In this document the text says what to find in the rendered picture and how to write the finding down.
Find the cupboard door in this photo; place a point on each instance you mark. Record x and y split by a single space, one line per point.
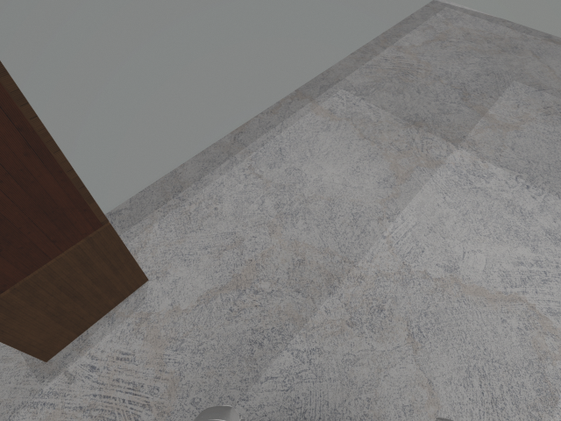
42 214

